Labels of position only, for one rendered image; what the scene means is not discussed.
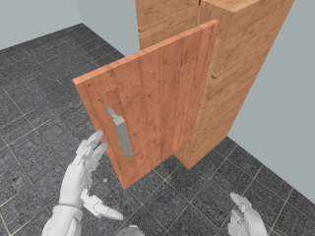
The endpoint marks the robot left forearm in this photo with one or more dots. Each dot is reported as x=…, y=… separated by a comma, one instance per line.
x=65, y=221

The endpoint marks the right robot hand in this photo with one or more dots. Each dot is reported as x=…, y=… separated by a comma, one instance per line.
x=249, y=224

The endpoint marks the left robot hand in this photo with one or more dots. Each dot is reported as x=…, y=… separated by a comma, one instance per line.
x=79, y=174

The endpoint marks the handle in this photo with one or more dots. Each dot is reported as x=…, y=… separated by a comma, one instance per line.
x=122, y=132

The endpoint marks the cupboard door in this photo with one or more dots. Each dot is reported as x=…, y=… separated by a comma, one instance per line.
x=158, y=92

